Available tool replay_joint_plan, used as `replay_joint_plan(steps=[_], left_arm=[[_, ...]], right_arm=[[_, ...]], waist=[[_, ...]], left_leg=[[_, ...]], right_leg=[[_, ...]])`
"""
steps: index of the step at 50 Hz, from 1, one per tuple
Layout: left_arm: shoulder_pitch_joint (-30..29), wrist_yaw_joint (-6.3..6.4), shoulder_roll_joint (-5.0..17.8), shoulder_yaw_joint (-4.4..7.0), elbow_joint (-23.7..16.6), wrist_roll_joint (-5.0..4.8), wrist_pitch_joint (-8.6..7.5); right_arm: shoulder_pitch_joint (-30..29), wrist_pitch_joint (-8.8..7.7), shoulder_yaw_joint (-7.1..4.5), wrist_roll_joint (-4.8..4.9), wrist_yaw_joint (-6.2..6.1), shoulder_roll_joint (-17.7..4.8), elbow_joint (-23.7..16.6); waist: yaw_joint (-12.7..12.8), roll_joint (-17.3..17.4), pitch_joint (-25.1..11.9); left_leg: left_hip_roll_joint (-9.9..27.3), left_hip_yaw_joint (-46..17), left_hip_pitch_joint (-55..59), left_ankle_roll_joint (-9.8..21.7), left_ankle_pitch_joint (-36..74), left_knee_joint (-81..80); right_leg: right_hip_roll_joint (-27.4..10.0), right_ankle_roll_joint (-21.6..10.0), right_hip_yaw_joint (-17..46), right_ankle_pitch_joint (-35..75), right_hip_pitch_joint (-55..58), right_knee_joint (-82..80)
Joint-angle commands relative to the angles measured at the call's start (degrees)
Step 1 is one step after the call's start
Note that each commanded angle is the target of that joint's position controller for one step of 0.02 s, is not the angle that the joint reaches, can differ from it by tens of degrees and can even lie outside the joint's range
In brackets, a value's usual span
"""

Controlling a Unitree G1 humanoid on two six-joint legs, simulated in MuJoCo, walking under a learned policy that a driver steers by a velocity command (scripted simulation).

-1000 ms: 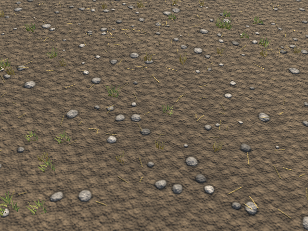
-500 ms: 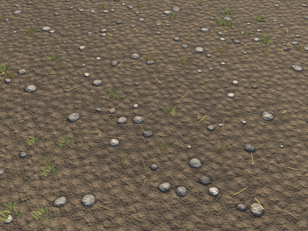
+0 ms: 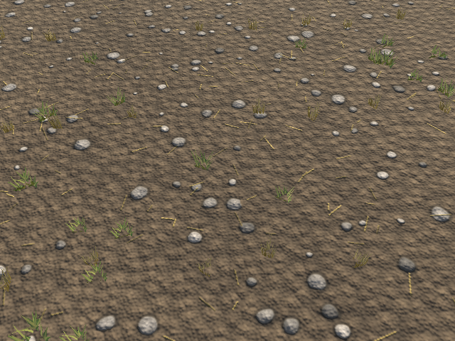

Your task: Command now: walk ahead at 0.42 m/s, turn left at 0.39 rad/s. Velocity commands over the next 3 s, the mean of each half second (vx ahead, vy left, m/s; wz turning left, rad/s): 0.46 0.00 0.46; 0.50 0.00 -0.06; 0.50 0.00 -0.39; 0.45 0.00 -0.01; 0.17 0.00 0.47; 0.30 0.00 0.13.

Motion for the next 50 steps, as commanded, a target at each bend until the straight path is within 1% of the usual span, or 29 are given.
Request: replay_joint_plan(steps=[1, 4, 7, 9, 11, 12, 13, 14, 15, 16, 17, 18, 19, 21, 23, 26, 31, 37, 39, 40, 41, 42, 43, 44, 45, 46, 47, 48, 50], left_arm=[[2.01, 0.78, 6.05, 0.31, -1.70, 0.81, -0.11], [0.63, 1.68, 8.06, 0.40, -2.92, 0.99, 0.20], [3.09, 2.11, 9.44, 0.70, -2.94, 0.24, 0.39], [3.64, 2.08, 10.15, 0.94, -3.05, -0.26, 0.78], [2.61, 2.34, 11.91, 1.44, -3.93, -0.47, 1.31], [1.66, 2.63, 12.83, 1.77, -4.64, -0.40, 1.81], [0.29, 2.74, 13.99, 2.14, -5.54, -0.26, 2.30], [-1.24, 2.65, 14.15, 2.12, -6.74, -0.39, 2.30], [-0.17, 2.09, 10.25, 1.08, -8.59, 1.03, 1.50], [3.88, 0.76, 4.12, -0.74, -11.58, -0.43, -0.95], [-5.02, 0.09, 9.59, 0.81, -13.60, -2.34, -3.26], [-8.63, 0.13, 10.82, 1.19, -15.72, -3.40, -3.95], [-8.01, 0.77, 10.53, 1.39, -14.77, -2.71, -3.80], [-4.56, 1.24, 10.80, 2.35, -13.78, -1.43, -1.72], [-4.94, 1.43, 9.33, 2.47, -14.40, -0.57, -0.10], [-12.30, 1.95, 8.98, 2.45, -17.39, 0.50, 0.70], [-22.16, 0.89, 7.55, 1.80, -20.17, -0.14, -0.24], [-29.64, -1.88, 7.54, 0.69, -23.55, -1.19, -1.22], [-28.66, -2.84, 8.01, 0.61, -24.20, -1.47, -1.39], [-25.97, -3.03, 9.07, 1.00, -23.79, -1.48, -1.30], [-21.29, -2.99, 10.73, 1.78, -22.73, -1.44, -1.10], [-12.41, -2.80, 12.99, 3.00, -20.36, -1.39, -0.86], [-2.36, -2.28, 16.55, 3.99, -18.58, -0.75, -0.42], [1.69, -2.44, 20.55, 5.02, -17.71, -0.65, -0.17], [1.92, -2.20, 15.14, 3.78, -17.19, -1.41, 0.39], [-2.80, -1.69, 13.13, 3.21, -18.58, -1.28, 0.66], [-6.81, -1.53, 12.19, 2.85, -20.00, -0.74, 0.79], [-9.26, -1.63, 11.18, 2.48, -20.85, -0.45, 0.80], [-10.73, -1.48, 11.06, 2.29, -21.84, -0.13, 0.88]], right_arm=[[-5.04, 0.53, 0.07, -0.51, 1.04, -0.08, -4.51], [-12.85, 0.64, 1.12, -0.87, 1.59, 0.88, -8.88], [-18.56, 0.74, 1.79, -1.13, 2.73, 0.59, -12.17], [-20.15, 0.76, 1.75, -1.04, 3.51, -0.08, -13.82], [-18.53, 0.75, 0.85, -1.11, 4.13, -2.07, -14.75], [-14.66, 0.89, -0.01, -1.03, 4.35, -3.77, -14.28], [-7.52, 1.12, -1.38, -0.92, 4.40, -6.47, -12.86], [1.78, 1.54, -3.41, -0.86, 3.70, -10.12, -10.50], [8.09, 2.32, -4.57, -0.89, 2.13, -14.50, -8.95], [6.01, 1.69, -4.23, -1.82, 2.18, -16.73, -11.04], [6.41, 1.06, -3.06, -2.27, 2.20, -12.03, -10.39], [3.04, 0.22, -2.40, -2.14, 2.16, -9.64, -10.63], [-2.24, -0.51, -1.67, -1.92, 2.50, -7.71, -11.68], [-6.91, -1.08, -0.66, -2.73, 2.49, -5.14, -12.96], [-5.43, -1.48, -0.47, -2.54, 2.14, -5.55, -11.97], [-0.62, -1.68, -0.71, -2.56, 0.84, -7.65, -10.15], [5.11, -1.18, -0.49, -2.06, -0.31, -8.47, -8.21], [10.31, -0.19, -0.40, -2.54, -0.74, -8.73, -5.32], [9.74, 0.29, -0.53, -2.67, -0.98, -9.29, -5.16], [8.39, 0.43, -0.65, -2.80, -1.06, -10.02, -5.60], [7.44, 0.66, -0.80, -3.00, -1.12, -10.89, -5.94], [5.95, 0.97, -0.56, -3.16, -1.17, -10.87, -6.53], [6.00, 0.72, 0.08, -3.94, -1.36, -10.08, -8.05], [13.74, -0.83, 2.18, -4.34, -0.18, -2.88, -8.28], [10.74, -2.65, 1.71, -3.08, 0.47, -6.99, -8.10], [3.98, -3.97, 0.94, -1.24, 0.90, -10.20, -10.81], [0.15, -4.60, 1.13, -1.32, 0.71, -9.93, -11.88], [-1.28, -4.62, 0.78, -2.33, 0.37, -9.57, -12.26], [0.51, -3.53, 0.43, -3.51, -0.10, -8.57, -13.24]], waist=[[0.13, -4.96, 6.04], [0.80, -4.67, 8.34], [1.92, -4.58, 9.42], [1.10, -4.72, 9.33], [-1.72, -7.12, 6.05], [-4.39, -8.75, 3.05], [-8.34, -9.73, -1.21], [-13.26, -8.40, -5.83], [-12.63, 3.24, -10.95], [-6.63, 11.94, -20.22], [-9.99, 4.84, -16.59], [-8.02, 3.22, -8.67], [-4.28, -3.41, -4.29], [-0.20, -2.58, -2.50], [0.53, -0.78, -1.42], [-1.57, 0.58, 1.17], [-5.88, 1.71, 1.96], [-8.36, 1.80, 4.05], [-6.83, 2.54, 2.99], [-4.98, 3.54, 0.81], [-2.29, 4.72, -2.88], [2.50, 3.89, -7.84], [5.85, -0.95, -14.92], [2.00, -16.12, -21.74], [4.17, -13.22, -22.03], [4.08, -10.10, -12.02], [2.54, -3.16, -7.11], [0.43, 0.47, -3.09], [-2.93, -1.93, -2.05]], left_leg=[[3.22, -0.93, -14.55, -1.19, 6.06, -3.39], [2.99, 2.77, -11.87, -2.28, 12.44, -15.45], [2.46, 6.84, -8.83, -1.44, 14.42, -22.10], [1.37, 8.58, -6.89, 0.23, 12.49, -25.53], [-1.87, 11.53, -0.90, 2.47, 8.35, -26.08], [-3.99, 12.80, 4.24, 3.70, 5.79, -25.50], [-5.76, 12.77, 13.47, 5.30, 4.98, -26.58], [-6.42, 10.00, 28.12, 7.51, 7.00, -30.74], [5.01, -8.83, 44.30, 11.00, 4.45, -31.81], [18.86, -44.90, 56.91, 22.61, -8.15, -44.15], [16.89, -42.80, 53.43, 18.36, -9.62, -49.82], [14.98, -33.42, 45.12, 15.65, -5.69, -50.41], [12.45, -25.40, 34.89, 13.54, 1.78, -51.00], [8.79, -16.11, 22.72, 11.42, 10.08, -52.22], [7.19, -11.71, 17.35, 11.36, 14.43, -53.71], [5.83, -7.77, 16.36, 10.59, 18.51, -55.27], [4.75, -5.46, 22.09, 6.41, 14.73, -55.03], [10.61, -5.77, 37.07, 6.71, 20.36, -50.76], [11.72, -4.16, 40.08, 5.55, 29.55, -47.75], [11.31, -2.68, 40.09, 4.68, 39.91, -44.85], [10.54, -1.15, 39.83, 3.97, 51.68, -39.49], [8.16, 1.53, 37.00, 2.37, 56.67, -29.17], [5.94, 3.36, 24.72, 0.56, 42.22, -12.99], [-5.61, 3.75, -0.50, -4.46, -1.75, 9.30], [-5.11, -3.39, -9.41, -3.78, -15.88, 15.56], [-1.68, -3.98, -14.34, -2.92, -11.90, 15.19], [0.68, -3.01, -12.57, -2.63, -7.76, 11.36], [2.03, -2.06, -10.20, -3.15, -5.79, 6.54], [3.48, -1.83, -4.85, -4.59, -4.80, 1.18]], right_leg=[[-14.94, -5.16, 8.23, 21.82, 4.19, -10.27], [-13.92, -4.85, 2.57, 22.49, -0.59, -12.80], [-14.97, -4.61, -1.31, 25.01, 0.21, -13.04], [-15.95, -4.07, -3.61, 33.73, 3.62, -10.15], [-16.92, -3.24, -5.58, 54.85, 7.06, -2.88], [-17.20, -2.80, -6.25, 64.50, 7.99, 3.77], [-17.21, -2.33, -6.12, 68.76, 6.40, 13.43], [-15.02, -0.75, -6.28, 62.69, -0.96, 26.72], [-9.50, 1.34, -5.86, 22.24, -17.77, 47.89], [2.16, 2.86, 5.37, -15.21, -36.42, 66.05], [-0.94, 0.84, 13.85, -11.96, -42.30, 68.15], [-3.39, -0.54, 12.69, -6.24, -44.28, 64.42], [-6.39, -0.48, 12.13, -1.99, -40.56, 59.43], [-10.01, 0.41, 12.17, 1.28, -31.82, 52.84], [-10.63, 1.81, 10.75, 2.76, -29.78, 48.13], [-10.32, 3.95, 9.27, 11.66, -34.45, 37.95], [-7.26, 3.13, 8.07, 27.44, -35.21, 18.52], [-5.33, 0.07, 6.86, 21.88, -41.79, 11.33], [-3.92, -2.00, 5.89, 16.59, -39.40, 10.29], [-2.01, -3.17, 4.54, 14.12, -33.99, 10.16], [0.46, -4.46, 2.92, 12.65, -26.28, 10.67], [1.75, -6.42, 2.66, 15.52, -14.33, 9.01], [-7.00, -10.15, 14.53, 18.36, 3.52, 10.29], [-20.07, -21.33, 43.80, 9.86, 25.27, 6.34], [-20.37, -20.79, 51.97, 1.96, 28.03, -0.40], [-18.36, -17.42, 43.82, 1.65, 20.59, -1.72], [-16.03, -15.75, 37.27, 6.90, 11.22, -3.03], [-14.02, -15.08, 33.05, 13.79, 3.20, -4.26], [-11.75, -15.60, 29.60, 20.58, -4.62, -6.63]])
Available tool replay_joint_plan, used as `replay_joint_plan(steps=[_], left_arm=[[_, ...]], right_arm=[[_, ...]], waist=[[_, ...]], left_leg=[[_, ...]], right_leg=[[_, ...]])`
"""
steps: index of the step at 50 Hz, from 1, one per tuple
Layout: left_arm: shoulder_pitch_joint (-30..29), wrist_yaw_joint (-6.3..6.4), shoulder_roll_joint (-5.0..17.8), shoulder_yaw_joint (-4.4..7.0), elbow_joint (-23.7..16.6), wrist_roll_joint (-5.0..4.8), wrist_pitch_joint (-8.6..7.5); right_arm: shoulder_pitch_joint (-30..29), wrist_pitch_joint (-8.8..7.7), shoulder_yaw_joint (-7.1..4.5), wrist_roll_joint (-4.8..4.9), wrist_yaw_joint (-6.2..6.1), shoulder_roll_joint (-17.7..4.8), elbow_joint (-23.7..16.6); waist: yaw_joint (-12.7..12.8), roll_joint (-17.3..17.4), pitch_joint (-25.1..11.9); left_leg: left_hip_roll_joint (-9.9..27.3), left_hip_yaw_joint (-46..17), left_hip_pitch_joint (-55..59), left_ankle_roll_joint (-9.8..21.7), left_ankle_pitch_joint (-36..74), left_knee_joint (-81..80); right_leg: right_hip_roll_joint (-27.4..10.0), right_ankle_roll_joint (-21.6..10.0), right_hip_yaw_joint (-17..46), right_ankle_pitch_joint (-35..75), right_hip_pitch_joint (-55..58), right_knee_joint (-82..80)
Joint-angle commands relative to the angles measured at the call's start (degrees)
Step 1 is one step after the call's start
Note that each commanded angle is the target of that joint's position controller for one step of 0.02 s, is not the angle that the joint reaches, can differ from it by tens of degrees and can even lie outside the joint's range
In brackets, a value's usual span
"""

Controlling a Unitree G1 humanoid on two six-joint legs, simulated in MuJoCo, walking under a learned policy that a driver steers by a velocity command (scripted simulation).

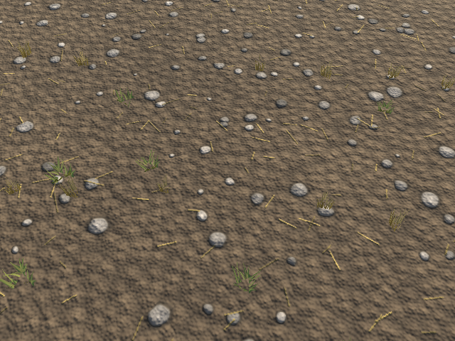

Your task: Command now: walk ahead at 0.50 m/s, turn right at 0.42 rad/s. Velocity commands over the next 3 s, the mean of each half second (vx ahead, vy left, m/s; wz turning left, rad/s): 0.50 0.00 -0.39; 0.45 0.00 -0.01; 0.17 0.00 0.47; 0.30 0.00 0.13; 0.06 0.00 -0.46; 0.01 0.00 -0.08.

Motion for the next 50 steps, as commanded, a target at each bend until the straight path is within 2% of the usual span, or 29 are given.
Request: replay_joint_plan(steps=[1, 4, 7, 11, 14, 15, 16, 17, 18, 19, 20, 21, 22, 23, 25, 28, 31, 35, 38, 40, 41, 42, 43, 44, 45, 46, 47, 48, 50], left_arm=[[0.63, 0.58, 6.95, 1.60, -4.25, -0.15, -0.35], [2.97, 1.65, 9.38, 2.45, -4.34, -0.68, -0.20], [6.00, 2.40, 9.96, 2.84, -4.02, -1.19, 0.50], [9.83, 2.72, 9.27, 2.80, -3.39, -1.65, 1.41], [9.94, 3.23, 9.18, 2.91, -3.65, -1.11, 2.02], [9.54, 3.24, 8.68, 2.78, -3.70, -0.93, 2.20], [9.35, 3.09, 7.19, 2.24, -4.00, -0.63, 2.18], [8.61, 2.80, 4.80, 1.20, -5.06, 0.07, 1.93], [17.21, 2.59, 1.22, 0.01, -5.28, -1.08, 1.14], [18.03, 2.59, 4.40, 0.18, -4.81, -1.81, 0.68], [11.84, 2.51, 8.83, 1.31, -5.33, -2.06, 0.65], [6.93, 2.54, 8.88, 1.34, -6.45, -1.47, 0.74], [4.16, 2.43, 8.13, 1.33, -7.30, -0.57, 0.67], [4.00, 2.28, 7.37, 1.45, -7.51, -0.21, 0.73], [5.22, 2.00, 5.18, 1.02, -7.31, -0.34, 0.95], [1.25, 1.93, 3.51, 0.22, -9.02, 0.17, 0.79], [-4.34, 1.49, 2.38, -0.43, -10.39, 0.05, 0.29], [-11.11, 0.62, 2.89, -0.46, -12.58, -0.75, -0.10], [-13.34, -0.14, 4.05, -0.11, -14.14, -0.91, -0.50], [-8.26, -0.17, 5.88, 0.83, -13.08, -0.62, -0.71], [-0.87, 0.25, 8.32, 2.13, -10.85, -0.26, -0.62], [9.62, 0.97, 12.48, 3.42, -9.28, 0.60, -0.46], [12.34, 1.07, 17.03, 4.34, -8.68, 1.19, 0.14], [13.28, 1.14, 11.69, 3.09, -8.72, 0.91, 0.47], [9.43, 1.24, 9.70, 2.20, -8.99, 0.93, 0.41], [5.57, 1.06, 7.80, 1.57, -9.21, 1.06, 0.25], [1.99, 0.72, 5.96, 1.12, -9.09, 0.84, 0.12], [-0.09, 0.60, 5.12, 0.95, -8.90, 1.05, -0.26], [-2.62, 0.77, 5.75, 1.36, -8.20, 1.46, -0.85]], right_arm=[[0.09, -0.49, -1.96, -0.74, -0.64, -6.36, -5.55], [-5.37, 0.47, -1.56, -1.03, -1.23, -4.89, -7.95], [-12.28, 0.24, -1.01, -0.75, -1.00, -3.29, -10.12], [-17.66, -0.29, -1.39, 0.38, -0.29, -4.69, -12.64], [-16.51, -1.22, -2.11, 0.47, 0.43, -6.75, -12.74], [-13.72, -1.52, -2.41, 0.27, 0.46, -7.12, -12.00], [-8.81, -1.78, -3.13, -0.31, 0.20, -8.39, -10.81], [-0.60, -1.95, -3.89, -1.15, -0.16, -10.93, -9.93], [7.01, -1.11, -5.47, -1.49, -0.28, -15.98, -7.80], [9.23, -0.57, -5.10, 0.36, 0.32, -12.90, -6.37], [6.15, -0.44, -3.98, 0.90, 0.32, -8.95, -7.11], [2.55, -0.07, -3.33, 0.40, 0.33, -7.64, -7.83], [0.15, 0.18, -2.78, 0.02, 0.52, -6.34, -7.78], [-1.16, 0.16, -2.35, -0.44, 0.60, -5.45, -7.72], [-1.32, 0.02, -2.30, -0.29, 0.80, -5.40, -7.13], [0.30, -0.06, -3.05, 0.31, 0.49, -8.17, -5.85], [2.23, 0.59, -3.21, 0.88, 0.15, -9.29, -4.65], [6.90, 1.47, -3.15, 1.53, 0.15, -10.31, -2.43], [8.19, 2.44, -3.29, 1.67, -0.04, -11.10, -1.28], [6.94, 3.09, -3.44, 1.71, -0.35, -12.02, -1.17], [6.96, 3.19, -3.04, 1.56, -0.47, -11.12, -1.32], [6.44, 2.84, -1.77, 0.41, -0.49, -8.32, -2.95], [13.39, 1.71, 0.34, 0.35, -0.28, -1.66, -3.73], [11.48, 1.05, -1.02, 1.32, -0.18, -7.17, -2.39], [7.13, 1.04, -2.03, 2.35, -0.25, -9.93, -3.58], [4.86, 1.47, -1.98, 1.97, -0.56, -9.21, -3.88], [3.93, 2.32, -2.24, 1.33, -0.93, -8.57, -3.89], [5.00, 3.45, -2.45, 1.24, -1.16, -7.68, -3.64], [6.66, 5.33, -2.34, 1.25, -1.41, -5.47, -3.51]], waist=[[-1.58, -2.09, -3.37], [-0.56, -3.09, -1.91], [1.98, -4.34, -2.01], [3.77, -5.81, -2.27], [2.48, -7.15, -2.64], [0.97, -7.69, -3.37], [-1.29, -7.43, -6.39], [-5.16, -4.09, -13.31], [-3.64, 11.15, -21.37], [-4.44, 15.33, -20.23], [-5.37, 7.99, -11.29], [-4.58, 3.46, -6.21], [-3.36, 2.15, -2.33], [-1.70, 3.49, -1.26], [-0.36, 5.26, -1.60], [-0.85, 3.99, -1.34], [-2.68, 3.44, -0.86], [-5.18, 3.63, 0.36], [-4.63, 4.35, 0.91], [-0.74, 4.71, -1.82], [2.68, 3.62, -6.72], [7.02, -1.12, -15.06], [4.46, -16.63, -22.15], [6.55, -12.19, -22.42], [5.86, -8.90, -14.32], [3.80, -5.43, -11.04], [1.75, -4.31, -7.79], [-0.25, -5.76, -6.55], [-2.42, -6.47, -5.60]], left_leg=[[4.84, -2.43, -11.48, -1.96, 1.57, -5.89], [3.76, -0.19, -11.04, -4.39, 9.49, -17.57], [0.94, 0.26, -5.74, -4.69, 22.00, -31.24], [-1.13, -1.25, -3.16, -4.20, 24.33, -38.91], [-0.71, -1.87, -1.17, -2.26, 19.19, -42.04], [-0.73, -0.89, 2.46, -0.95, 18.44, -43.73], [-0.01, -0.60, 10.29, 1.06, 18.13, -45.00], [7.43, -7.13, 23.72, 4.90, 17.83, -42.62], [19.38, -29.14, 44.98, 14.95, 10.90, -43.50], [23.21, -42.77, 45.65, 16.86, -2.54, -49.82], [20.75, -36.74, 38.31, 14.11, -7.90, -51.27], [18.22, -29.14, 30.69, 12.17, -3.96, -52.22], [15.68, -23.95, 24.12, 11.72, 1.69, -54.06], [13.82, -20.30, 20.02, 11.08, 6.31, -55.42], [11.62, -15.45, 16.16, 11.28, 12.48, -57.53], [11.53, -10.54, 15.44, 12.29, 20.23, -59.46], [9.77, -5.50, 15.14, 10.72, 22.66, -59.71], [10.73, -4.49, 17.91, 9.63, 21.36, -58.16], [13.16, -5.74, 23.01, 8.41, 23.80, -55.13], [12.42, -4.18, 23.99, 6.75, 35.06, -48.76], [9.72, -1.67, 21.71, 5.35, 41.28, -39.97], [6.63, 0.48, 10.58, 3.09, 30.40, -23.62], [-2.68, 2.92, -11.77, -1.00, -5.71, -3.04], [-1.83, -4.63, -16.50, -1.30, -14.23, 4.50], [0.00, -4.77, -18.25, -1.55, -11.15, 6.39], [2.17, -3.37, -16.25, -2.18, -8.19, 4.11], [3.51, -2.62, -14.56, -2.80, -6.38, 0.54], [4.69, -2.67, -10.42, -3.07, -4.55, -1.78], [3.91, -1.28, -6.05, -4.14, -1.28, -3.76]], right_leg=[[-16.04, -12.33, 20.86, 11.84, 9.99, -12.72], [-13.39, -10.89, 16.15, 13.48, 4.57, -13.79], [-10.18, -7.65, 13.53, 10.15, 1.86, -12.40], [-11.71, -6.10, 18.47, 4.85, 6.28, -8.77], [-14.43, -5.20, 22.66, 4.52, 12.13, -3.89], [-14.16, -4.54, 22.59, 7.10, 12.69, -1.57], [-11.70, -3.21, 20.99, 11.79, 11.99, 3.71], [-8.84, -1.40, 17.30, 8.25, 6.23, 16.86], [-0.79, 2.95, 9.69, -10.22, -13.48, 35.96], [-2.17, 3.57, 9.73, -26.37, -23.66, 44.96], [-4.84, 3.44, 10.95, -22.06, -27.40, 48.51], [-7.06, 3.51, 8.69, -17.51, -26.74, 47.80], [-8.58, 3.64, 7.45, -14.59, -25.74, 44.35], [-10.42, 3.68, 6.89, -12.40, -23.21, 41.37], [-11.34, 4.15, 4.92, -10.56, -19.75, 37.71], [-12.31, 5.26, 3.39, -4.49, -20.42, 29.03], [-11.51, 5.51, 1.85, 4.80, -17.54, 17.85], [-9.47, 5.24, 0.53, 9.17, -14.62, 9.61], [-8.53, 3.31, 0.34, 4.14, -14.05, 5.89], [-6.49, 1.35, -1.51, 2.57, -5.21, 2.47], [-5.89, -0.34, -2.03, 3.44, 6.15, 1.76], [-15.75, -4.28, 8.23, 6.63, 23.83, 4.05], [-30.09, -13.06, 32.18, 5.12, 41.90, 0.34], [-30.48, -13.02, 36.66, 7.62, 39.68, -2.87], [-28.86, -10.97, 26.25, 18.23, 32.28, -2.51], [-25.99, -9.41, 18.50, 27.36, 25.50, -2.74], [-23.59, -8.26, 13.25, 30.42, 19.49, -4.21], [-22.33, -7.04, 9.58, 31.64, 14.26, -6.02], [-21.77, -7.76, 5.04, 35.41, 8.21, -8.83]])
Over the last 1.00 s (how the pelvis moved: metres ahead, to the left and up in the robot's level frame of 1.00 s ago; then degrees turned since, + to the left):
0.58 0.10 -0.01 10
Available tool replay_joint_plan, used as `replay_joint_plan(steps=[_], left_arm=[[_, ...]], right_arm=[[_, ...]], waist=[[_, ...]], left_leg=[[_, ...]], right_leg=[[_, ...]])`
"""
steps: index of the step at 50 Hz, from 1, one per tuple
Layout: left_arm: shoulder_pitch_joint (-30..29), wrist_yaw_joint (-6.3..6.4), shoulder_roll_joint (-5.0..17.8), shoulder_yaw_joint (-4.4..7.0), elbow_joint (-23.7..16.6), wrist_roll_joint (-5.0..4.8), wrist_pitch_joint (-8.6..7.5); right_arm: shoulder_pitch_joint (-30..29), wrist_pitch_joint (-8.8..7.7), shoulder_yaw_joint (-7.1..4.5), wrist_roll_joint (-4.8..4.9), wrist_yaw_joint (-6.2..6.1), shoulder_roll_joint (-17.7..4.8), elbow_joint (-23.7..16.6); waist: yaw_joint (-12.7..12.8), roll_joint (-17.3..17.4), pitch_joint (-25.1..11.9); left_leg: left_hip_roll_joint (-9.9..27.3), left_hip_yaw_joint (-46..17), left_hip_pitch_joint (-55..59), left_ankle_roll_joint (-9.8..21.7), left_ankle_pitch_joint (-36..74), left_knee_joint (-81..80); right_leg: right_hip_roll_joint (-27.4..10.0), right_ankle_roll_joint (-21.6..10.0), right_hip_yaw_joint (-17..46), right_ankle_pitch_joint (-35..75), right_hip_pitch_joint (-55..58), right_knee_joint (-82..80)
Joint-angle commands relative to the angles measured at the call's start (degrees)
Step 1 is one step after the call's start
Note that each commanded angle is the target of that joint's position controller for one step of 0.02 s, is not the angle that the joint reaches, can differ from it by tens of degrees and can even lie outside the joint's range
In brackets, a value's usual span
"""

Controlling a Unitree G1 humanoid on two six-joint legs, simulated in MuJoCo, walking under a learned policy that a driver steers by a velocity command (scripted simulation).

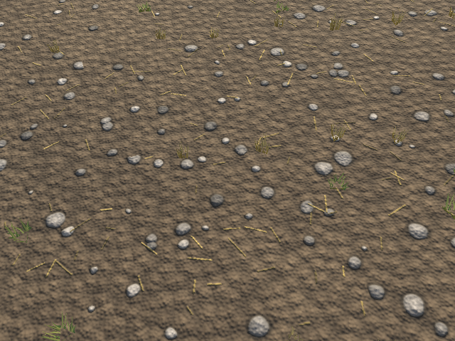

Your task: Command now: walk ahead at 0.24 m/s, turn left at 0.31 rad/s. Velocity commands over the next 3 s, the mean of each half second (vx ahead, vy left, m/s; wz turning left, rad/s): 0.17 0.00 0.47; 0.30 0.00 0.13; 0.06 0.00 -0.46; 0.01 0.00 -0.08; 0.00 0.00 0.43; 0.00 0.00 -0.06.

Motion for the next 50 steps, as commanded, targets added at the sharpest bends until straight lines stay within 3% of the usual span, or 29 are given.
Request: replay_joint_plan(steps=[1, 6, 10, 13, 15, 16, 17, 18, 19, 20, 21, 22, 24, 28, 33, 35, 37, 38, 39, 40, 41, 42, 45, 47, 50], left_arm=[[-1.72, 0.53, 7.49, 2.30, -2.00, 0.42, -1.21], [-2.39, 2.82, 8.96, 2.95, -0.36, -0.06, 0.44], [-0.94, 3.17, 10.69, 3.65, 1.17, -1.02, 2.14], [-1.27, 3.27, 11.77, 4.20, 1.64, -2.16, 3.28], [-0.71, 3.47, 10.87, 4.12, 2.23, -2.70, 3.72], [2.21, 3.31, 9.58, 3.80, 2.40, -1.40, 3.50], [3.40, 2.69, 6.10, 2.41, 0.00, 1.39, 3.09], [1.23, 1.86, 7.03, 2.33, -0.42, 0.48, 2.55], [-2.43, 1.25, 8.80, 2.90, -1.28, -1.65, 2.29], [-3.87, 1.15, 8.69, 2.99, -1.40, -1.99, 2.13], [-5.28, 1.37, 9.32, 3.29, -1.36, -1.37, 2.11], [-5.56, 1.51, 9.74, 3.57, -1.59, -0.98, 2.09], [-4.84, 1.41, 8.51, 3.41, -1.24, -0.72, 1.52], [-5.73, 1.12, 6.01, 2.42, -0.80, -0.84, 0.55], [-7.51, 0.14, 6.45, 1.98, -1.57, -1.55, -0.55], [-5.60, -0.06, 6.45, 2.03, -1.18, -1.73, -1.18], [-0.63, 0.13, 6.55, 2.21, 0.45, -1.08, -1.49], [3.41, 0.39, 8.32, 2.46, 1.27, -0.18, -1.64], [4.97, 0.60, 13.76, 3.38, 1.63, 0.60, -1.25], [7.86, 0.14, 15.14, 4.07, 2.13, 0.47, -0.79], [6.88, 0.03, 12.28, 3.22, 1.50, -0.45, -0.80], [5.59, 0.06, 10.32, 2.61, 1.04, -0.86, -0.54], [2.87, 1.08, 9.10, 2.05, 0.41, -0.98, 0.76], [2.70, 1.83, 11.04, 2.88, 0.74, -1.14, 1.74], [4.21, 2.73, 12.82, 3.90, 0.95, -2.14, 3.27]], right_arm=[[4.29, 1.73, -1.36, -0.30, -0.66, -2.84, -3.20], [-2.20, 2.30, -1.24, -0.66, 0.54, -1.64, -6.95], [-7.34, 2.79, -1.83, -0.77, 2.03, -2.54, -10.51], [-8.04, 3.31, -2.64, -0.76, 2.79, -3.57, -12.64], [-3.84, 3.12, -3.66, -0.93, 2.53, -4.94, -12.19], [0.52, 2.94, -5.50, -1.11, 1.41, -10.45, -11.90], [1.62, 3.25, -6.62, -1.49, 0.24, -16.26, -12.83], [4.18, 2.58, -5.64, -1.43, 0.75, -13.24, -13.25], [3.36, 1.80, -5.06, -0.85, 1.18, -10.94, -13.17], [1.06, 1.39, -4.57, 0.17, 1.11, -8.99, -12.95], [-1.28, 1.45, -4.05, 0.47, 0.91, -7.79, -13.40], [-3.79, 1.52, -3.74, -0.05, 0.52, -7.50, -14.08], [-4.98, 1.31, -3.80, -1.16, -0.21, -7.69, -15.16], [-3.17, 0.88, -4.35, -0.65, -0.98, -8.89, -14.85], [0.24, 0.96, -3.86, -0.54, -0.14, -8.43, -13.29], [-0.33, 1.12, -3.45, -0.49, 0.20, -7.93, -13.09], [-1.34, 1.27, -2.31, -0.98, 0.27, -4.98, -13.16], [-2.17, 1.05, -1.24, -1.48, 0.10, -1.52, -13.65], [-0.14, 0.36, -0.57, -1.98, -0.29, 1.23, -14.99], [-2.16, -0.35, -1.48, -1.75, -0.80, -3.25, -16.89], [-2.77, -0.66, -2.52, -1.24, -0.88, -6.61, -16.32], [-3.37, -0.61, -2.66, -1.45, -0.76, -6.83, -15.48], [-5.72, -0.41, -2.06, -2.26, -0.63, -3.40, -15.33], [-7.28, -0.16, -1.35, -1.89, -0.79, -0.99, -15.25], [-9.93, 0.53, -1.50, -1.12, -1.13, -1.38, -15.35]], waist=[[-1.90, -7.88, -5.10], [-0.29, -7.47, -5.32], [1.63, -6.81, -4.59], [1.28, -7.35, -4.04], [-0.95, -5.16, -5.98], [-1.85, 2.99, -9.60], [0.40, 16.94, -12.17], [-2.97, 10.95, -20.68], [-3.54, 6.07, -16.74], [-2.36, 2.96, -12.44], [-1.65, 2.04, -8.82], [-0.16, 3.50, -6.53], [0.71, 4.90, -5.82], [-0.26, 5.44, -6.39], [-2.22, 6.46, -4.95], [-0.59, 5.97, -4.10], [2.27, 4.99, -4.01], [3.43, 1.47, -5.07], [0.57, -11.29, -4.92], [2.52, -18.08, -2.75], [2.58, -13.36, -0.81], [2.21, -10.61, -1.39], [1.21, -8.41, -4.11], [1.13, -9.61, -5.70], [1.95, -10.24, -6.90]], left_leg=[[2.60, -1.26, -2.97, -1.48, 5.04, -1.99], [2.98, 1.20, -0.81, -0.99, 18.85, -16.08], [2.54, 2.75, -0.82, 0.58, 17.45, -23.23], [1.37, 4.42, 0.08, 2.68, 11.74, -27.56], [-1.76, 6.13, 9.03, 5.35, 19.26, -36.82], [2.54, -1.94, 20.04, 8.60, 43.13, -39.29], [15.93, -22.16, 34.27, 19.76, 59.22, -37.58], [19.30, -31.48, 37.17, 25.08, 39.00, -41.70], [16.74, -28.61, 34.68, 22.79, 22.58, -44.87], [13.88, -26.02, 30.60, 19.28, 6.23, -46.98], [12.53, -25.00, 25.51, 17.37, -2.10, -49.47], [10.96, -23.58, 20.19, 16.43, -4.26, -51.37], [8.42, -21.23, 16.28, 15.96, -1.51, -53.06], [6.43, -17.77, 14.53, 15.22, 2.13, -51.78], [7.87, -19.81, 12.50, 14.38, -2.41, -50.30], [7.36, -20.22, 10.17, 13.39, -5.27, -48.43], [4.25, -18.30, 7.52, 10.75, -4.56, -43.48], [1.10, -13.92, 4.91, 7.96, -1.17, -34.68], [-5.88, -3.02, -4.41, 3.89, -1.96, -21.19], [-5.60, -0.76, -14.13, 1.45, -11.33, -11.49], [-3.01, -2.71, -17.29, 0.81, -10.53, -5.07], [-1.84, -2.47, -17.01, 0.31, -7.27, -3.02], [-0.49, -0.86, -10.22, -1.41, 0.91, -9.28], [-2.75, 1.21, -3.64, -2.32, 4.69, -15.93], [-4.76, 0.83, 0.68, -2.62, 8.94, -22.48]], right_leg=[[-16.71, -10.94, 8.06, 38.15, 6.07, -10.15], [-15.28, -9.44, -0.65, 32.49, 7.06, -11.36], [-17.26, -8.73, -1.62, 27.60, 11.74, -8.62], [-18.88, -7.20, -1.01, 26.19, 14.09, -3.05], [-15.45, -3.44, -3.81, 27.01, 12.70, 7.14], [-10.46, 0.99, -6.46, 18.05, 5.94, 19.33], [-1.37, 6.01, -6.68, -25.53, -14.99, 38.09], [0.44, 5.39, 6.49, -31.46, -20.40, 46.39], [-1.49, 4.08, 8.90, -26.94, -24.09, 47.33], [-3.28, 3.00, 9.07, -21.51, -25.63, 43.67], [-4.35, 2.66, 8.84, -18.08, -24.93, 39.61], [-4.65, 2.58, 8.68, -15.18, -21.67, 35.78], [-3.19, 3.04, 7.52, -10.95, -17.33, 30.27], [-1.33, 4.45, 7.04, -5.92, -11.67, 17.64], [-1.12, 3.63, 5.94, -3.81, -6.25, 10.02], [-0.75, 2.04, 4.89, -2.70, -1.28, 5.78], [-1.43, 0.70, 5.03, -2.75, 5.89, 1.73], [-7.02, -1.14, 11.16, -3.04, 10.56, -1.00], [-15.44, -6.55, 26.16, -2.83, 16.00, -6.00], [-22.73, -14.24, 41.64, -4.55, 17.23, -10.56], [-22.41, -15.29, 41.52, -1.89, 17.42, -9.80], [-19.52, -13.45, 35.69, 4.25, 17.23, -7.99], [-13.35, -10.01, 23.76, 27.70, 14.12, -6.45], [-10.00, -9.01, 18.82, 34.59, 11.44, -4.98], [-9.79, -8.77, 19.69, 32.50, 10.27, -3.95]])
Over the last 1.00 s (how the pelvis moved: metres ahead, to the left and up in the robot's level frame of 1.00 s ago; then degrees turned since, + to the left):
0.52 -0.08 0.00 -12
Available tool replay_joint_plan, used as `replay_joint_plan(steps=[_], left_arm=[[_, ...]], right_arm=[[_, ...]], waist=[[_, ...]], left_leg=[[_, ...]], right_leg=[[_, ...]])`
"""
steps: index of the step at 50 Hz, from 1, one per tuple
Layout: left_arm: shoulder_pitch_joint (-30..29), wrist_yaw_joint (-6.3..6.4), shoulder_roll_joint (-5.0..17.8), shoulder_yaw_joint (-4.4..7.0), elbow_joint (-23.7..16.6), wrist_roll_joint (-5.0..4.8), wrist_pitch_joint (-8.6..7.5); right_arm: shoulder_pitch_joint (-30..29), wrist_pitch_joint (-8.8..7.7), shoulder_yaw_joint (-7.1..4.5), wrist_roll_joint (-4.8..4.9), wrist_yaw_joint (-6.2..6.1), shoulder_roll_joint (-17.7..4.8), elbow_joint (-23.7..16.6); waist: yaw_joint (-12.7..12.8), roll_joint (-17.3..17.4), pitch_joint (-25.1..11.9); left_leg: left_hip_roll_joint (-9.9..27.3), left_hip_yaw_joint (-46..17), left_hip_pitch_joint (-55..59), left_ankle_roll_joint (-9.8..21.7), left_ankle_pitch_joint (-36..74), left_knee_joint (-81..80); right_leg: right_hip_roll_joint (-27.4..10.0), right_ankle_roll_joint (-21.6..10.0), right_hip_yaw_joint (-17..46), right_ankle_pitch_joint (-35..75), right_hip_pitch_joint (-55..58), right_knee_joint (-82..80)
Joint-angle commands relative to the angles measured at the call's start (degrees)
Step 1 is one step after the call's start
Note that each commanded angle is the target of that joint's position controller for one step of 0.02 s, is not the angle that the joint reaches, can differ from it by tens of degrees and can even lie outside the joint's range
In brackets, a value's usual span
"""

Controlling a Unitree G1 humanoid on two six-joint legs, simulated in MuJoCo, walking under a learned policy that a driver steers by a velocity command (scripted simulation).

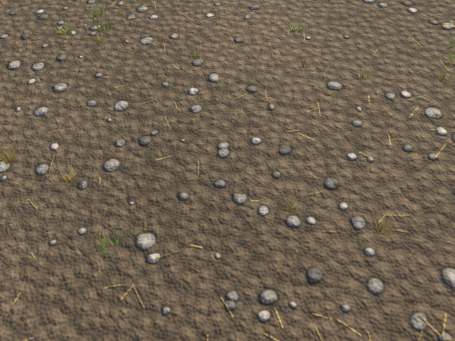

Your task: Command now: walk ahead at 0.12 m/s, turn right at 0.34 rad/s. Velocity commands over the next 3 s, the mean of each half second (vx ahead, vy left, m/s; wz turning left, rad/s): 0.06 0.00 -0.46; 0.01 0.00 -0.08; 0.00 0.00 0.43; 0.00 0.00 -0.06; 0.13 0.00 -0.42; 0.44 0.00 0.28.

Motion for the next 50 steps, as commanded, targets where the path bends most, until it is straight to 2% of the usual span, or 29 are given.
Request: replay_joint_plan(steps=[1, 5, 7, 8, 9, 10, 11, 12, 13, 15, 19, 24, 26, 27, 28, 29, 30, 31, 33, 34, 37, 40, 41, 43, 45, 46, 47, 48, 50], left_arm=[[-2.52, 1.27, 12.46, 3.71, -4.33, -1.02, 0.75], [-4.05, 1.84, 12.00, 4.08, -5.68, -1.48, 2.39], [-6.41, 2.12, 10.48, 3.72, -7.17, -1.54, 2.61], [-5.33, 2.08, 7.56, 2.84, -8.10, -0.45, 2.40], [0.23, 1.89, 4.11, 1.83, -8.28, 0.29, 1.91], [1.76, 1.70, 8.47, 2.86, -7.91, 0.17, 1.70], [1.24, 1.62, 11.99, 4.08, -6.90, -0.43, 2.05], [0.44, 1.73, 12.38, 4.57, -6.27, -0.76, 2.79], [-0.03, 1.93, 12.03, 4.70, -6.20, -0.84, 3.69], [-1.47, 1.71, 9.34, 4.02, -7.40, -0.83, 4.63], [-5.76, 0.86, 6.88, 2.92, -10.69, -0.55, 4.70], [-7.50, -0.61, 7.48, 2.74, -12.83, -0.21, 4.75], [-4.99, -1.00, 7.22, 2.89, -12.09, -0.04, 4.71], [-3.37, -0.98, 7.71, 3.12, -11.35, 0.23, 4.60], [-2.45, -0.50, 10.14, 3.58, -11.55, 0.49, 4.45], [-3.35, 0.58, 15.24, 4.09, -13.51, 1.05, 4.40], [-3.04, 0.07, 13.15, 3.33, -13.67, 2.85, 3.39], [-4.82, -0.36, 12.09, 2.91, -13.19, 2.99, 2.39], [-9.25, -0.34, 9.90, 2.20, -12.52, 1.59, 1.45], [-10.87, -0.16, 9.24, 1.80, -12.31, 1.26, 1.33], [-11.70, 0.28, 6.36, 0.76, -11.39, 1.49, 1.11], [-10.85, 0.37, 7.01, 0.98, -9.99, 1.43, 1.39], [-10.78, 0.35, 6.17, 0.68, -9.23, 1.64, 1.45], [-11.13, 0.25, 6.16, 0.58, -8.08, 1.72, 1.47], [-11.11, 0.49, 7.77, 1.09, -6.99, 0.83, 1.65], [-9.55, 0.74, 8.21, 1.34, -6.41, 0.86, 1.51], [-8.22, 0.91, 8.51, 1.63, -6.73, 1.60, 1.33], [-8.39, 1.21, 8.48, 1.90, -7.18, 1.93, 1.33], [-10.89, 2.07, 7.52, 2.23, -7.51, 1.70, 1.87]], right_arm=[[-2.37, -0.14, -1.01, 0.69, -0.30, -3.31, -4.05], [-3.71, -0.52, -1.67, 1.16, 0.50, -4.53, -4.36], [-0.60, -1.28, -2.41, 0.60, 0.62, -5.79, -3.33], [1.92, -1.28, -3.22, -0.42, 0.04, -9.13, -3.59], [1.72, -0.43, -3.76, -1.69, -0.40, -12.36, -4.09], [4.24, -0.02, -3.47, -1.60, -0.14, -9.82, -2.98], [2.63, -0.09, -2.59, -1.13, -0.05, -7.23, -3.37], [-0.04, -0.03, -2.18, -0.87, -0.03, -5.77, -3.50], [-2.26, 0.14, -1.94, -0.44, -0.03, -5.23, -3.72], [-3.44, 0.54, -2.16, -0.73, -0.21, -6.33, -3.05], [-3.02, 1.16, -2.87, -0.69, -0.85, -7.78, -1.90], [-2.20, 1.63, -3.49, 0.58, -0.14, -10.35, -0.41], [-3.20, 1.70, -3.25, 1.80, 0.09, -10.47, 0.15], [-2.16, 1.68, -2.77, 2.19, 0.17, -9.17, 1.00], [1.07, 1.47, -1.84, 1.17, 0.51, -6.45, 2.28], [2.61, 1.16, -0.14, -2.25, 1.26, -2.38, 0.86], [-2.12, 1.51, -1.47, -0.81, 0.34, -6.16, 0.14], [-2.90, 2.07, -2.27, 0.62, -0.17, -8.77, 0.68], [-0.37, 3.09, -2.66, 0.46, -0.89, -8.36, 3.25], [0.77, 3.44, -2.74, 0.14, -1.04, -8.16, 3.84], [2.61, 3.34, -2.13, 0.66, -0.86, -5.93, 5.12], [0.03, 3.21, -1.14, 0.46, -0.70, -4.46, 4.92], [0.66, 3.19, -0.93, 0.49, -0.53, -4.35, 5.40], [1.84, 3.14, -0.82, 0.90, -0.21, -4.90, 6.25], [2.64, 2.82, -0.92, 0.61, 0.03, -6.23, 6.39], [2.13, 2.70, -1.13, 0.07, 0.02, -8.13, 5.86], [1.52, 2.63, -1.75, 0.12, -0.15, -11.35, 5.21], [1.35, 2.66, -2.31, 1.14, -0.08, -12.17, 5.85], [0.40, 2.41, -2.10, 1.07, -0.09, -9.83, 5.14]], waist=[[-1.51, -9.75, -6.19], [-2.19, -10.23, -5.60], [-4.53, -8.97, -6.34], [-4.31, -3.36, -10.20], [-1.33, 11.70, -12.04], [-2.50, 13.43, -13.19], [-2.59, 8.07, -10.08], [-1.85, 5.54, -8.20], [-1.46, 5.20, -6.80], [-1.35, 6.37, -4.88], [-2.93, 7.95, -6.17], [-3.66, 8.31, -6.88], [-1.58, 7.55, -6.68], [-0.88, 6.28, -6.53], [-1.60, -0.35, -7.44], [-4.28, -18.15, -8.72], [0.22, -15.45, -9.15], [-0.40, -11.36, -6.45], [-2.42, -9.28, -4.64], [-3.35, -9.24, -4.14], [-4.13, -9.07, -5.52], [-2.20, -9.07, -4.91], [-2.14, -8.80, -5.32], [-2.28, -8.96, -4.57], [-3.79, -7.59, -2.80], [-3.28, -5.59, -2.93], [-1.17, -0.70, -3.15], [-0.44, 4.18, -3.34], [-1.61, 5.83, -2.66]], left_leg=[[-2.44, 0.68, 2.78, -0.60, 4.05, -5.98], [-3.00, -1.12, 7.69, 0.54, 5.80, -16.00], [-0.63, -1.30, 17.65, 2.73, 17.36, -26.84], [8.69, -7.39, 27.67, 6.22, 27.69, -25.23], [21.39, -20.67, 36.19, 15.20, 46.40, -23.00], [26.88, -27.37, 34.42, 21.30, 45.59, -24.30], [23.70, -22.14, 31.80, 20.54, 42.26, -24.41], [19.66, -15.94, 29.44, 17.89, 38.55, -24.28], [17.43, -12.06, 26.86, 16.33, 35.41, -24.84], [14.90, -6.44, 21.54, 16.15, 34.80, -26.74], [15.92, -2.21, 22.55, 17.24, 32.20, -27.78], [17.67, -0.95, 21.54, 16.80, 28.55, -26.45], [16.82, -0.09, 20.19, 14.52, 24.64, -23.06], [15.18, 1.30, 17.37, 11.87, 20.65, -20.10], [11.84, 5.13, 11.53, 6.82, 11.64, -13.74], [4.96, 10.39, -0.70, 0.28, -16.02, 1.39], [3.58, 3.24, -2.02, -0.66, -20.71, 9.89], [4.15, 1.72, -2.02, -0.52, -17.71, 14.40], [4.74, 0.54, -2.09, -0.55, -10.87, 14.96], [4.48, 0.55, -0.13, -1.06, -7.80, 15.47], [4.30, 0.84, 3.83, -1.82, -3.25, 10.13], [4.26, 1.43, 7.98, -1.69, -4.19, -1.16], [4.53, 1.44, 9.94, -1.60, -4.48, -4.38], [4.03, 2.40, 13.43, -1.11, -1.90, -10.59], [3.03, 3.59, 16.99, 0.60, 8.25, -20.39], [4.22, 1.36, 18.43, 1.74, 14.96, -21.01], [6.38, -1.24, 18.31, 3.55, 24.48, -18.31], [6.69, -3.29, 15.72, 6.37, 22.28, -17.74], [8.01, -7.82, 11.00, 8.15, 16.07, -20.80]], right_leg=[[-11.17, -9.12, 11.35, 33.87, 5.45, -2.28], [-10.71, -7.95, 17.16, 23.79, 5.40, -0.12], [-7.55, -4.78, 17.37, 17.31, 2.01, 4.04], [-4.76, -2.04, 14.47, 7.10, -4.01, 11.86], [3.32, 1.60, 5.92, -21.67, -16.93, 23.78], [1.62, 4.33, 2.76, -29.35, -21.00, 35.71], [-0.40, 5.76, 3.07, -25.60, -22.38, 42.65], [-1.38, 6.82, 2.35, -21.65, -23.09, 44.95], [-2.17, 7.69, 2.01, -18.68, -22.97, 45.21], [-2.43, 8.79, -0.76, -13.99, -20.25, 43.65], [-4.13, 8.60, -3.13, -10.19, -17.33, 33.10], [-3.44, 5.54, -5.98, -8.25, -8.72, 19.85], [-1.94, 3.11, -7.53, -1.63, -2.71, 8.95], [-0.86, 1.48, -7.53, 3.43, 2.81, 2.35], [-5.32, -0.49, -0.86, 15.07, 10.56, -1.55], [-21.14, -7.24, 16.79, 36.00, 17.25, -1.06], [-24.77, -16.04, 19.73, 31.40, 8.42, -3.15], [-21.23, -15.36, 15.72, 25.63, 5.86, -4.24], [-16.27, -10.66, 10.29, 18.84, 4.72, -4.55], [-15.23, -10.20, 8.51, 21.41, 2.93, -4.58], [-13.08, -9.84, 5.32, 22.32, 3.70, -4.31], [-13.12, -10.21, 6.36, 18.03, 4.57, -3.92], [-13.62, -10.49, 6.53, 16.25, 4.79, -3.96], [-13.85, -10.31, 6.88, 12.46, 3.72, -3.91], [-12.68, -8.01, 5.87, 9.01, 2.08, -2.66], [-11.50, -5.88, 5.19, 6.74, 1.76, -1.65], [-8.56, -3.77, 2.55, 3.30, 1.30, 0.71], [-5.04, -1.84, -1.74, 1.06, 1.52, 1.95], [-2.59, -0.04, -6.57, 0.67, 3.16, 7.06]])
Over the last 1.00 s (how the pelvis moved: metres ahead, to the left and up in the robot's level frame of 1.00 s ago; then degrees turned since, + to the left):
0.26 0.03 0.01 18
